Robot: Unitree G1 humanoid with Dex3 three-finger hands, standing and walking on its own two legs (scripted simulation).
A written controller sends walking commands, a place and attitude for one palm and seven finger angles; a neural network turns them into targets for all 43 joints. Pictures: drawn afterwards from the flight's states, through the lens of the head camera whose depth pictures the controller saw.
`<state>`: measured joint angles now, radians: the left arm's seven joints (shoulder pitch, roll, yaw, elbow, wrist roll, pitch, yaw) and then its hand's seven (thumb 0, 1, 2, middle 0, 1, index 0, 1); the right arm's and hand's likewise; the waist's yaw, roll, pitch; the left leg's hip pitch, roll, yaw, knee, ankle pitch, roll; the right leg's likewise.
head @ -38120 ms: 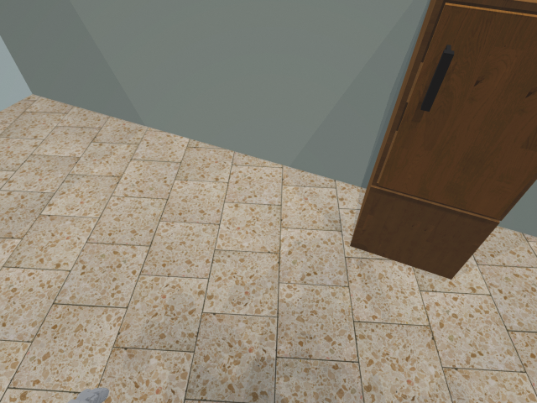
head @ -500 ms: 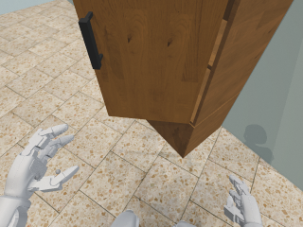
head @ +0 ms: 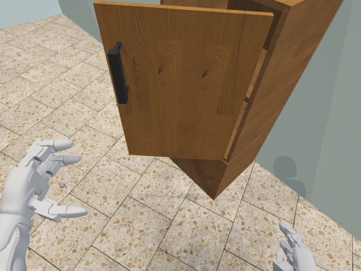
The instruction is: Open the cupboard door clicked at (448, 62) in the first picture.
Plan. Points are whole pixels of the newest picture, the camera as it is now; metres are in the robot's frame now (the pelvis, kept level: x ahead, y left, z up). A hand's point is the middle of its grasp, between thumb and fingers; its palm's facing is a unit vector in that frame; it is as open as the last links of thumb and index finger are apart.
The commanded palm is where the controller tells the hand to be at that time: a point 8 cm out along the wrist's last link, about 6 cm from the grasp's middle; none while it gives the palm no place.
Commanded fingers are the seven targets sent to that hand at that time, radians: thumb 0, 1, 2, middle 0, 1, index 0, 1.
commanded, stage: raise the hand with hooked fingers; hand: left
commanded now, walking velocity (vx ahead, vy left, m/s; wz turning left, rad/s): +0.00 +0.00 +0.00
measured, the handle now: (120, 74) +0.57 +0.21 +0.12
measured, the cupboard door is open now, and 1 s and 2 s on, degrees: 45 45 45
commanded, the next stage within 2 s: move the hooked fingers beside the handle in 0.92 s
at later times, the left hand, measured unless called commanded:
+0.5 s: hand (38, 143) +0.30 +0.29 +0.15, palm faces +0.07 -1.00 -0.05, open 14.0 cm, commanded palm +0.26 +0.33 +0.14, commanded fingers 0.00 -0.50 0.30 -0.30 -1.20 -0.30 -1.20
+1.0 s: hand (69, 147) +0.30 +0.24 +0.14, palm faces +0.06 -1.00 -0.03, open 14.0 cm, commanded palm +0.27 +0.28 +0.14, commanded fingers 0.00 -0.50 0.30 -0.30 -1.20 -0.30 -1.20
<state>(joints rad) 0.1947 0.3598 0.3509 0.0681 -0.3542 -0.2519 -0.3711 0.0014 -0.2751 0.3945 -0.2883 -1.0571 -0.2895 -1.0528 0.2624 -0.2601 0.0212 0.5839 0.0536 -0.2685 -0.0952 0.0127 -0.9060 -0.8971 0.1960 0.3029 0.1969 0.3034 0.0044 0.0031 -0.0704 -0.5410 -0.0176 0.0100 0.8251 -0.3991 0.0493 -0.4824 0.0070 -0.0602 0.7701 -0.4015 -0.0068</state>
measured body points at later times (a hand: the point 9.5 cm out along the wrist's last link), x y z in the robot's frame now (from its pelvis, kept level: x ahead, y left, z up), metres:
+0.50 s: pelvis +0.00 +0.00 +0.02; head +0.01 +0.00 +0.47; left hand +0.29 +0.34 +0.15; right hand +0.17 -0.23 -0.06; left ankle +0.01 +0.08 -0.71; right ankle -0.01 -0.12 -0.71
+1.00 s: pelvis +0.01 -0.04 +0.02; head +0.02 -0.05 +0.47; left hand +0.29 +0.29 +0.15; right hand +0.18 -0.28 -0.06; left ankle +0.01 +0.08 -0.71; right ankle -0.01 -0.12 -0.71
